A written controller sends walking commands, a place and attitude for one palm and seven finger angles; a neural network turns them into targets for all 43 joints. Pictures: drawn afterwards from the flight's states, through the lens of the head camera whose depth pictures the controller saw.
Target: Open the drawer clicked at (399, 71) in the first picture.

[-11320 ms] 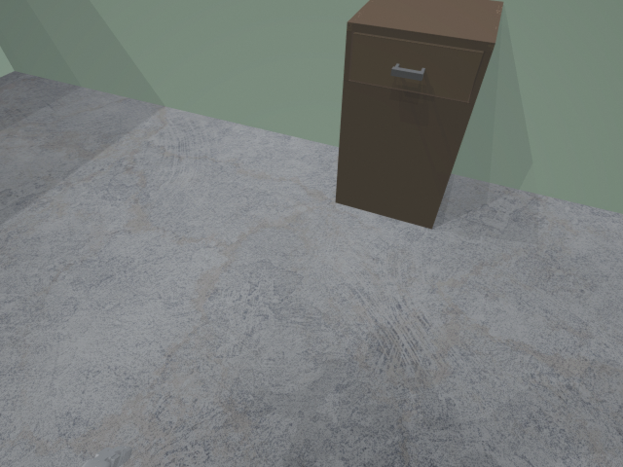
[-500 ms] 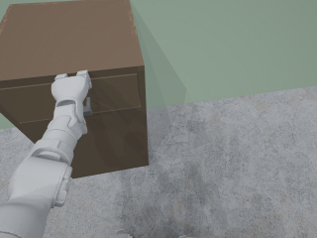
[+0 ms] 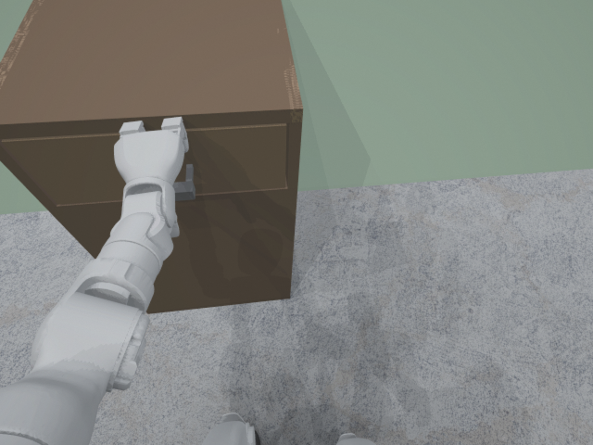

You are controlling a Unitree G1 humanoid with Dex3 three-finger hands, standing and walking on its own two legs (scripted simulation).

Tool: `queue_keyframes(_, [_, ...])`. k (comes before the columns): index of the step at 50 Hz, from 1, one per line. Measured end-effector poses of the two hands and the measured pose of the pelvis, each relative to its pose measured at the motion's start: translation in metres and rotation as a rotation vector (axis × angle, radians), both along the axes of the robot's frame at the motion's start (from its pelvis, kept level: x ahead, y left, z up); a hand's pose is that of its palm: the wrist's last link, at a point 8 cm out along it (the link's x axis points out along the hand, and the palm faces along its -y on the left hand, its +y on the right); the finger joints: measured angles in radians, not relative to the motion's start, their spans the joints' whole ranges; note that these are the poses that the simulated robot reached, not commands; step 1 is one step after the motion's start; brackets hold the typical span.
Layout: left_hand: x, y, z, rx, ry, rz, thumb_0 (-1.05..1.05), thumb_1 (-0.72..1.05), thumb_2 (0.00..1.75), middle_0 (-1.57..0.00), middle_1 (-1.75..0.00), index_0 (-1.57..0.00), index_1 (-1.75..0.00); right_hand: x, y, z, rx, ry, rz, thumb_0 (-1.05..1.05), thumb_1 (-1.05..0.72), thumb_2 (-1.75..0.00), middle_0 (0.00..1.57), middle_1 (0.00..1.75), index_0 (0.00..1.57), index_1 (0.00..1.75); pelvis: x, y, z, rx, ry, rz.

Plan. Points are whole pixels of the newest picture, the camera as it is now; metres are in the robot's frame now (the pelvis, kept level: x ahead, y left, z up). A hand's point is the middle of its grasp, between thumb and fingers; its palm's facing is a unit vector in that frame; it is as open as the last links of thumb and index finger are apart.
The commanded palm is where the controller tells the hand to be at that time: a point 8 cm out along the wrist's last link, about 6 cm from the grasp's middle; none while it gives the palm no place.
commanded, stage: move the hooked fingers above the handle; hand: left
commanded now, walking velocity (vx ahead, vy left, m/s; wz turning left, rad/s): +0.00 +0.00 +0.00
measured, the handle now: (162, 182) +0.53 +0.19 -0.02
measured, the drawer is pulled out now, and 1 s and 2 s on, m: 0.00 0.00 0.00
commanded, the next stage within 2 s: none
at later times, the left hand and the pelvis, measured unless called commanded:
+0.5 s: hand (159, 183) +0.49 +0.18 +0.03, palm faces +0.03 -0.06 -1.00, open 13.8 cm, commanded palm +0.48 +0.18 +0.09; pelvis +0.00 -0.01 +0.00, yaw +0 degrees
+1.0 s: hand (162, 187) +0.48 +0.17 +0.03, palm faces -0.01 -0.05 -1.00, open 13.8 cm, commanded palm +0.46 +0.17 +0.09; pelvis +0.02 -0.02 +0.01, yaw +0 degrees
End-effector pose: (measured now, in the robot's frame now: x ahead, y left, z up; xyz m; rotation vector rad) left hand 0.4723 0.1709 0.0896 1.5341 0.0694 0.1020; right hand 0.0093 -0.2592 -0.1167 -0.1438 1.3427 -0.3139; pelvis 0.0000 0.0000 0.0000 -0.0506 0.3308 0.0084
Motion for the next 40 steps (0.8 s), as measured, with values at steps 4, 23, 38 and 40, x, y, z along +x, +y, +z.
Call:
queue_keyframes(4, [0.0,-0.003,0.006,0.014,0.066,0.027,0.0,-0.49,0.3,-0.35,-1.22,-0.38,-1.25,0.004,0.005,0.001,0.017,-0.034,-0.015,0.01,-0.91,-0.9,0.2,0.3,0.21,0.3,-0.001,-0.003,0.004,0.008,-0.02,-0.007])
queue_keyframes(23, [-0.006,0.009,-0.01,-0.029,-0.002,-0.08,0.0,-0.49,0.3,-0.32,-1.2,-0.33,-1.2,-0.021,-0.025,0.004,-0.052,0.049,-0.03,0.01,-0.91,-0.9,0.2,0.3,0.21,0.3,0.003,-0.013,-0.002,0.008,0.007,-0.012])
queue_keyframes(38, [-0.003,-0.005,0.008,-0.024,0.093,-0.036,0.0,-0.49,0.3,-0.33,-1.21,-0.35,-1.22,0.015,-0.015,0.007,0.004,-0.039,-0.029,0.01,-0.91,-0.9,0.2,0.3,0.21,0.3,0.014,-0.015,0.01,0.019,-0.039,-0.015])
queue_keyframes(40, [-0.005,-0.008,0.007,-0.03,0.094,-0.061,0.0,-0.49,0.3,-0.32,-1.21,-0.34,-1.21,0.019,-0.015,0.007,0.005,-0.048,-0.023,0.01,-0.91,-0.9,0.2,0.3,0.21,0.3,0.015,-0.015,0.011,0.022,-0.041,-0.016])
